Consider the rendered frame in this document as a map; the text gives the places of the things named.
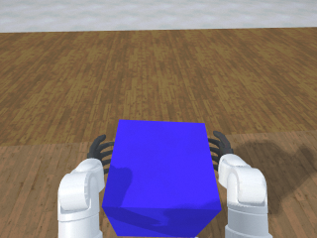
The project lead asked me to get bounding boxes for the right robot hand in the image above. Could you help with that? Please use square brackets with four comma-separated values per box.
[207, 130, 234, 172]

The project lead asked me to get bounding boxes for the right robot forearm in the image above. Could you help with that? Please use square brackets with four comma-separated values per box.
[218, 154, 273, 238]

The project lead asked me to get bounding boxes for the left robot hand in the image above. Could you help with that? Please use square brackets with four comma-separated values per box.
[86, 134, 115, 175]

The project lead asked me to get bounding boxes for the left robot forearm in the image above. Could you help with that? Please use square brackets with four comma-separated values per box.
[57, 158, 105, 238]

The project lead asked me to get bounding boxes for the carton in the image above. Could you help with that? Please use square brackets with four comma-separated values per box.
[102, 119, 222, 238]

